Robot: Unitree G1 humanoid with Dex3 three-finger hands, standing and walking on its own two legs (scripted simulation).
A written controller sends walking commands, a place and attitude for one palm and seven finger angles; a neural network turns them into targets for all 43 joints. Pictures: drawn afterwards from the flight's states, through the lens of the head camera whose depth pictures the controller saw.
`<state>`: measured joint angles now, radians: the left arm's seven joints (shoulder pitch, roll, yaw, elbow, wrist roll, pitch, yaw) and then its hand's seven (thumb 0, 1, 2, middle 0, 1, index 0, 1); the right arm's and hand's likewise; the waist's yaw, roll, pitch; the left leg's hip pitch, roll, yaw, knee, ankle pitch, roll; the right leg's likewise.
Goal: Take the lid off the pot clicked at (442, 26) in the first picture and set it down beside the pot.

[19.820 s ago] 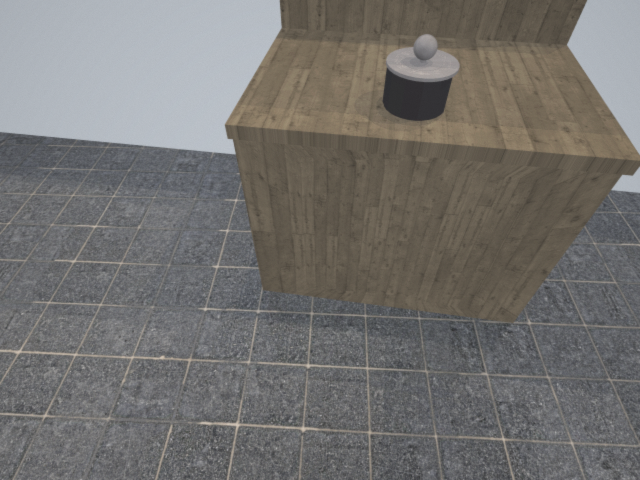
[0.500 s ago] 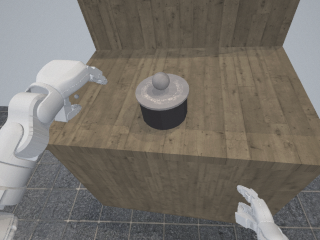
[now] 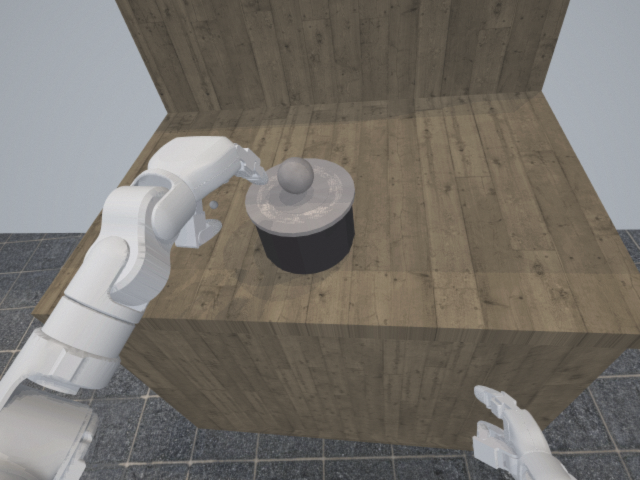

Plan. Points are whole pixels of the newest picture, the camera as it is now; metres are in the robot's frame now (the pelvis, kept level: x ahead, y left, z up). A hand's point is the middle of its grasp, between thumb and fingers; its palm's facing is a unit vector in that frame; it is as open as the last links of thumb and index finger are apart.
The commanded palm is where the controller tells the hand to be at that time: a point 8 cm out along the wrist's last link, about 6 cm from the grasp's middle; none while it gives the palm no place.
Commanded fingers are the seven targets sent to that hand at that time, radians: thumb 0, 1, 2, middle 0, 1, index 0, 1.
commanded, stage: move the open hand above the knob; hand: left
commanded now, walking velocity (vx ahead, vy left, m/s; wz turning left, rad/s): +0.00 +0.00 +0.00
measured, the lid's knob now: (295, 175) +0.50 +0.07 +0.12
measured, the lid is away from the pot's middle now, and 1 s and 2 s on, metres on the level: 0.00 0.00 0.00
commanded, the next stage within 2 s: none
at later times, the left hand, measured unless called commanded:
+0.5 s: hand (245, 129) +0.46 +0.11 +0.23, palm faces -0.06 -0.07 -1.00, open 10.2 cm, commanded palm +0.43 +0.10 +0.27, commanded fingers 0.00 -0.42 1.68 -0.85 -0.08 -0.85 -0.08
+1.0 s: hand (282, 153) +0.46 +0.07 +0.19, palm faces -0.16 +0.00 -0.99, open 10.2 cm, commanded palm +0.44 +0.09 +0.27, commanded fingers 0.00 -0.42 1.68 -0.85 -0.08 -0.85 -0.08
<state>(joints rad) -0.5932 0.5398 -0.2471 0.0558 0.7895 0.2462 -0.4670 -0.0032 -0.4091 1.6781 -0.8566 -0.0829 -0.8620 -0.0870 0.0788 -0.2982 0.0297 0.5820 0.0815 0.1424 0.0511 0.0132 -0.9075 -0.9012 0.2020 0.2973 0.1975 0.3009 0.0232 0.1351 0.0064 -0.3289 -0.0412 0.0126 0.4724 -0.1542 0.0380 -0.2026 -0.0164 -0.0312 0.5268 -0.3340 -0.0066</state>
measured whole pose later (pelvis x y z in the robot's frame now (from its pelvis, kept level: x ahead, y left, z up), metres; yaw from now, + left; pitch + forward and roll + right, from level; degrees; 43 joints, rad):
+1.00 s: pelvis +0.02 +0.00 +0.00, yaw +0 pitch +3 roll +1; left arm -0.96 0.37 -0.40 0.47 0.83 0.33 -0.39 0.00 -0.41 1.68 -0.86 -0.08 -0.86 -0.09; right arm 0.15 -0.28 0.00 0.65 0.08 0.13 0.06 0.01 -0.91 -0.90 0.20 0.30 0.20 0.30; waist -0.03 0.11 -0.02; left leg -0.36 -0.04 0.02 0.48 -0.18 0.04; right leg -0.22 -0.02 -0.02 0.52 -0.35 0.00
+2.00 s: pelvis +0.01 +0.00 +0.00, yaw +0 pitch +3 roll +1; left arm -1.09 0.30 -0.40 0.61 0.83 0.33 -0.34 0.00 -0.41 1.68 -0.86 -0.08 -0.87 -0.09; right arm 0.08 -0.26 0.02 0.67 0.07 0.12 0.05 0.01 -0.91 -0.90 0.20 0.30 0.20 0.30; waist -0.01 0.10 -0.03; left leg -0.36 -0.05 0.01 0.46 -0.16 0.04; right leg -0.24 -0.03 -0.03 0.52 -0.34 0.00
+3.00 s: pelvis +0.02 +0.00 +0.00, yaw +0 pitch +4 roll +1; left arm -1.06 0.32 -0.37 0.68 0.84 0.36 -0.38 0.00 -0.41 1.68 -0.86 -0.08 -0.87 -0.09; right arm 0.12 -0.26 0.01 0.66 0.08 0.14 0.05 0.01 -0.91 -0.90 0.20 0.30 0.20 0.30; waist -0.03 0.09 -0.03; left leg -0.36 -0.05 0.01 0.47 -0.17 0.04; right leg -0.23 -0.02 -0.03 0.51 -0.34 0.00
